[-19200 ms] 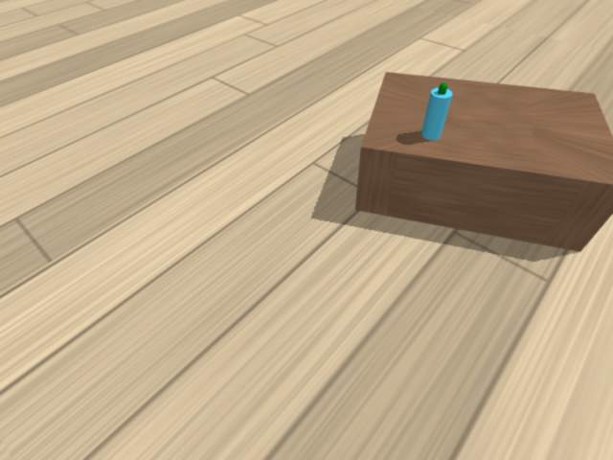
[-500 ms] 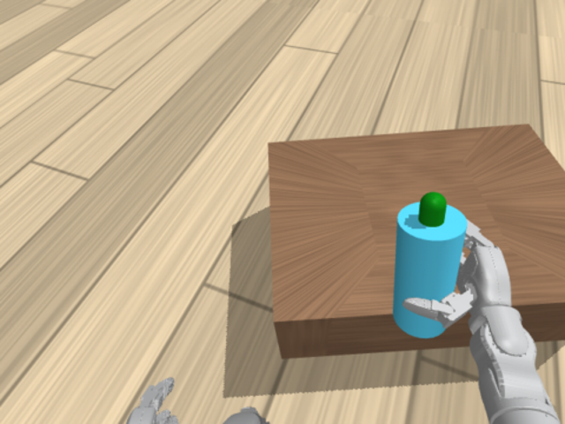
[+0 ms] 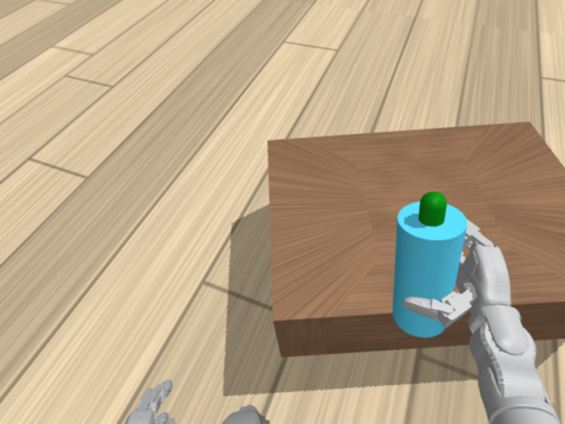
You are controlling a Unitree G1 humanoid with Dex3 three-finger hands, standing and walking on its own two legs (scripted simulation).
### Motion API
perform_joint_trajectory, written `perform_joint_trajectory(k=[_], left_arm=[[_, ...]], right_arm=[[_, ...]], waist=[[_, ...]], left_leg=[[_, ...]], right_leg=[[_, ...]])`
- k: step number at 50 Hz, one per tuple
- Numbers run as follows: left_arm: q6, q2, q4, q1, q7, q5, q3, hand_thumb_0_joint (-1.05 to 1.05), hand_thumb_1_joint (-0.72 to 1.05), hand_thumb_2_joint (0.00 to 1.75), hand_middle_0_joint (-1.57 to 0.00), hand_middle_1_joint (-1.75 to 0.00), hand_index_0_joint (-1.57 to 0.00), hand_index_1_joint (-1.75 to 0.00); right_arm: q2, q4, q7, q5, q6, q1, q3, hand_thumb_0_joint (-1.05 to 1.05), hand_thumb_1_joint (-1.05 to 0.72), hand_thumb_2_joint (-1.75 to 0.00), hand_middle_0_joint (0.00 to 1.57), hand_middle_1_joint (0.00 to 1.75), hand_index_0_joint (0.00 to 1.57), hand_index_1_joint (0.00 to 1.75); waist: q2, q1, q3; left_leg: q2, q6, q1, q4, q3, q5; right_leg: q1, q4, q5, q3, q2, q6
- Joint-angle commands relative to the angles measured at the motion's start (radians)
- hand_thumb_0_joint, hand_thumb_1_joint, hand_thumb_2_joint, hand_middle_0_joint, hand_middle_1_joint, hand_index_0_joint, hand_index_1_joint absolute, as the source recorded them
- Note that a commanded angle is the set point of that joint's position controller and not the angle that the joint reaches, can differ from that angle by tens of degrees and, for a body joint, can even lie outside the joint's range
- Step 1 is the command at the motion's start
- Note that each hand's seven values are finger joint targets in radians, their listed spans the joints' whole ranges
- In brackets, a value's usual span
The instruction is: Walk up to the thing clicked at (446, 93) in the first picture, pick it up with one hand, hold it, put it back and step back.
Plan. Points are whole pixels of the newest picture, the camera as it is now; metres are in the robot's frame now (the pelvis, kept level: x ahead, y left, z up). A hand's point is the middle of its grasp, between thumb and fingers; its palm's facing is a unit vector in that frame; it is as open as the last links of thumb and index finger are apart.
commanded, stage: crouch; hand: right
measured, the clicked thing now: (425, 262) +0.33 -0.15 +0.05
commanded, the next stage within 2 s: lower in 1.52 s
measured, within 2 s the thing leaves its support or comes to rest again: neither
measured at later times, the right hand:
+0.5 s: hand (406, 264) +0.39 -0.17 -0.09, palm faces +0.01 +1.00 +0.00, open 11.8 cm
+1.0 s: hand (385, 250) +0.47 -0.17 -0.18, palm faces +0.05 +1.00 -0.01, open 11.8 cm
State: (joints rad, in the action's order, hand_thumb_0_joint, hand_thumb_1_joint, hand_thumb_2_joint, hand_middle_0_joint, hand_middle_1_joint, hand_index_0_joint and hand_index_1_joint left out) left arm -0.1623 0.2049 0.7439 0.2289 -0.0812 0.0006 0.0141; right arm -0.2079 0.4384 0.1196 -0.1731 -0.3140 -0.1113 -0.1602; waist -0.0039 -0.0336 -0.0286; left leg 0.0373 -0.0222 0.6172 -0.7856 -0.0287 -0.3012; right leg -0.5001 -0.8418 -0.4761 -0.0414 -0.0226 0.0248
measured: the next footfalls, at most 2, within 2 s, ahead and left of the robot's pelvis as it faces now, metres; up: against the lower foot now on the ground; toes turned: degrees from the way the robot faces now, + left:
none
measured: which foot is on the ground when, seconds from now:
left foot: down 0.00-1.00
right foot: down 0.00-1.00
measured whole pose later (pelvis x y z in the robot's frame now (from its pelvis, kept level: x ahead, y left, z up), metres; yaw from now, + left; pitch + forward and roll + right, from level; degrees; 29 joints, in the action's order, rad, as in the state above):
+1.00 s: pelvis -0.06 -0.01 -0.17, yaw +0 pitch +34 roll +1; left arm -0.12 0.28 0.72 0.26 0.01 0.06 0.01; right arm -0.45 1.16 0.14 -0.02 -0.49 -0.92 -0.45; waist 0.02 -0.22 -0.13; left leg 0.06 -0.03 1.67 -1.53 0.00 -0.45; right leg -1.55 -1.66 -0.69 -0.06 0.01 0.02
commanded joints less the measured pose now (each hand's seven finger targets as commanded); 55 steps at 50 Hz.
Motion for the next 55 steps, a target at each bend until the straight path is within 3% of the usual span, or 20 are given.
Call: perform_joint_trajectory(k=[1,7,10,12,13,16,18,21,26,31,32,39,42,46,48,51,52,53,54,55], left_arm=[[-0.047,0.123,-0.119,-0.014,-0.017,-0.006,-0.040,0.00,0.89,0.91,-0.20,-0.31,-0.20,-0.31],[-0.045,0.132,-0.095,-0.013,-0.013,0.000,-0.050,0.00,0.88,0.91,-0.20,-0.30,-0.20,-0.31],[-0.046,0.153,-0.085,-0.005,-0.013,0.007,-0.063,0.00,0.89,0.90,-0.21,-0.30,-0.21,-0.30],[-0.047,0.156,-0.074,0.006,-0.009,0.011,-0.064,0.00,0.89,0.90,-0.20,-0.30,-0.21,-0.30],[-0.049,0.156,-0.077,0.005,-0.007,0.014,-0.063,0.00,0.89,0.90,-0.21,-0.30,-0.21,-0.30],[-0.053,0.167,-0.081,0.032,0.003,0.025,-0.065,0.00,0.89,0.90,-0.21,-0.31,-0.21,-0.30],[-0.050,0.176,-0.085,0.050,0.012,0.031,-0.063,0.00,0.89,0.90,-0.20,-0.31,-0.21,-0.30],[-0.052,0.186,-0.091,0.066,0.024,0.043,-0.061,0.00,0.89,0.90,-0.21,-0.31,-0.21,-0.30],[-0.044,0.219,-0.105,0.110,0.038,0.050,-0.073,0.00,0.87,0.91,-0.20,-0.30,-0.20,-0.31],[-0.031,0.245,-0.075,0.147,0.053,0.045,-0.080,0.00,0.86,0.92,-0.21,-0.30,-0.20,-0.31],[-0.029,0.260,-0.071,0.161,0.053,0.044,-0.091,0.00,0.87,0.92,-0.20,-0.30,-0.20,-0.31],[-0.003,0.267,-0.060,0.201,0.067,0.044,-0.088,0.00,0.87,0.92,-0.20,-0.30,-0.20,-0.31],[0.010,0.272,-0.054,0.210,0.070,0.046,-0.087,0.00,0.87,0.92,-0.20,-0.29,-0.19,-0.30],[0.030,0.249,-0.072,0.207,0.076,0.056,-0.068,0.00,0.87,0.92,-0.20,-0.29,-0.19,-0.30],[0.032,0.252,-0.068,0.209,0.075,0.056,-0.071,0.00,0.87,0.92,-0.20,-0.29,-0.20,-0.30],[0.031,0.276,-0.072,0.215,0.075,0.060,-0.080,0.00,0.86,0.92,-0.20,-0.29,-0.19,-0.30],[0.036,0.286,-0.079,0.225,0.073,0.060,-0.084,0.00,0.86,0.92,-0.20,-0.29,-0.19,-0.30],[0.039,0.286,-0.072,0.239,0.073,0.060,-0.077,0.00,0.86,0.92,-0.21,-0.29,-0.19,-0.31],[0.041,0.290,-0.072,0.244,0.075,0.060,-0.079,0.00,0.86,0.92,-0.20,-0.29,-0.19,-0.30],[0.042,0.289,-0.072,0.249,0.075,0.062,-0.083,0.00,0.86,0.92,-0.20,-0.29,-0.19,-0.30]], right_arm=[[-0.164,-0.406,-0.005,-0.056,-0.150,-0.430,-0.089,0.00,0.05,-1.30,1.23,1.43,1.29,1.43],[-0.133,-0.270,0.001,-0.053,-0.167,-0.527,-0.074,0.00,0.06,-1.39,1.28,1.51,1.35,1.51],[-0.131,-0.153,0.014,-0.044,-0.186,-0.576,-0.073,0.00,0.07,-1.39,1.27,1.51,1.34,1.51],[-0.166,-0.069,0.029,-0.039,-0.211,-0.626,-0.109,0.00,0.09,-1.38,1.26,1.50,1.33,1.50],[-0.142,-0.015,0.039,-0.035,-0.224,-0.643,-0.085,0.00,0.08,-1.37,1.25,1.49,1.32,1.49],[-0.209,0.056,0.064,-0.020,-0.285,-0.773,-0.128,0.00,0.07,-1.35,1.23,1.46,1.30,1.46],[-0.287,0.102,0.074,-0.014,-0.319,-0.820,-0.185,0.00,0.04,-1.35,1.23,1.45,1.30,1.45],[-0.351,0.150,0.088,-0.020,-0.361,-0.944,-0.236,0.00,0.03,-1.34,1.23,1.45,1.30,1.45],[-0.398,0.166,0.092,-0.013,-0.376,-1.099,-0.252,0.00,0.00,-1.34,1.25,1.45,1.31,1.45],[-0.393,0.199,0.087,-0.001,-0.360,-1.209,-0.235,0.00,0.00,-1.39,1.26,1.49,1.33,1.49],[-0.369,0.265,0.085,0.001,-0.345,-1.188,-0.228,0.00,0.01,-1.40,1.28,1.51,1.34,1.51],[-0.480,0.277,0.043,0.030,-0.328,-1.336,-0.303,0.00,-0.02,-1.38,1.28,1.49,1.34,1.49],[-0.520,0.396,0.027,0.056,-0.314,-1.275,-0.349,0.00,-0.01,-1.39,1.29,1.50,1.35,1.50],[-0.614,0.292,0.010,0.095,-0.328,-1.424,-0.372,0.00,0.01,-1.37,1.28,1.49,1.34,1.49],[-0.569,0.397,0.007,0.102,-0.315,-1.392,-0.353,0.00,0.01,-1.38,1.28,1.50,1.34,1.50],[-0.538,0.450,0.015,0.107,-0.305,-1.421,-0.323,0.00,0.00,-1.37,1.28,1.49,1.33,1.49],[-0.626,0.279,0.009,0.108,-0.318,-1.531,-0.358,0.00,0.03,-1.37,1.26,1.48,1.32,1.48],[-0.623,0.330,0.008,0.117,-0.308,-1.527,-0.351,0.00,0.05,-1.37,1.26,1.49,1.33,1.49],[-0.536,0.442,0.013,0.116,-0.291,-1.446,-0.304,0.00,0.03,-1.36,1.26,1.47,1.32,1.48],[-0.538,0.392,0.012,0.109,-0.294,-1.493,-0.303,0.00,0.04,-1.36,1.27,1.48,1.33,1.48]], waist=[[0.076,0.009,-0.388],[0.050,-0.023,-0.318],[0.025,-0.045,-0.326],[0.018,-0.046,-0.345],[0.011,-0.057,-0.364],[0.054,-0.058,-0.507],[0.099,-0.036,-0.569],[0.137,-0.036,-0.659],[0.176,-0.057,-0.815],[0.184,-0.098,-0.866],[0.138,-0.122,-0.869],[0.153,-0.132,-0.914],[0.142,-0.132,-0.876],[0.223,-0.130,-0.909],[0.190,-0.163,-0.852],[0.198,-0.181,-0.878],[0.264,-0.166,-0.956],[0.279,-0.177,-0.957],[0.245,-0.196,-0.917],[0.235,-0.204,-0.903]], left_leg=[[-0.018,0.036,-0.289,0.056,-0.001,0.272],[-0.019,0.031,-0.192,0.041,-0.001,0.188],[-0.015,0.030,-0.128,0.004,0.006,0.167],[-0.013,0.031,-0.073,-0.046,0.009,0.163],[-0.012,0.030,-0.049,-0.076,0.011,0.165],[-0.007,0.036,0.027,-0.194,0.026,0.215],[-0.005,0.041,0.071,-0.269,0.037,0.226],[-0.005,0.047,0.155,-0.353,0.043,0.194],[0.001,0.054,0.180,-0.431,0.060,0.193],[0.002,0.061,0.290,-0.499,0.039,0.189],[0.000,0.059,0.293,-0.506,0.032,0.196],[0.009,0.059,0.324,-0.572,0.041,0.166],[0.008,0.061,0.361,-0.604,0.037,0.165],[0.009,0.062,0.407,-0.624,0.048,0.099],[0.008,0.058,0.447,-0.630,0.039,0.054],[0.007,0.056,0.504,-0.653,0.029,0.033],[0.011,0.061,0.497,-0.667,0.035,0.058],[0.012,0.062,0.504,-0.671,0.034,0.066],[0.010,0.063,0.523,-0.684,0.024,0.075],[0.010,0.063,0.516,-0.680,0.028,0.078]], right_leg=[[0.054,0.118,0.358,0.027,0.022,-0.013],[-0.031,0.098,0.258,0.021,0.019,-0.021],[-0.082,0.057,0.217,0.019,0.021,-0.026],[-0.142,0.007,0.210,0.018,0.023,-0.028],[-0.172,-0.021,0.208,0.016,0.025,-0.029],[-0.255,-0.131,0.247,0.020,0.032,-0.024],[-0.318,-0.199,0.265,0.025,0.036,-0.019],[-0.416,-0.279,0.247,0.029,0.036,-0.015],[-0.508,-0.378,0.220,0.043,0.042,-0.020],[-0.533,-0.449,0.259,0.020,0.037,-0.018],[-0.551,-0.466,0.258,0.014,0.036,-0.021],[-0.699,-0.539,0.172,0.023,0.043,-0.028],[-0.745,-0.562,0.178,0.022,0.040,-0.026],[-0.769,-0.582,0.112,0.026,0.038,-0.028],[-0.815,-0.589,0.055,0.021,0.039,-0.033],[-0.830,-0.613,0.037,0.010,0.039,-0.033],[-0.783,-0.616,0.072,0.009,0.038,-0.027],[-0.764,-0.621,0.088,0.010,0.038,-0.025],[-0.775,-0.627,0.105,0.003,0.034,-0.022],[-0.805,-0.642,0.090,0.006,0.036,-0.027]])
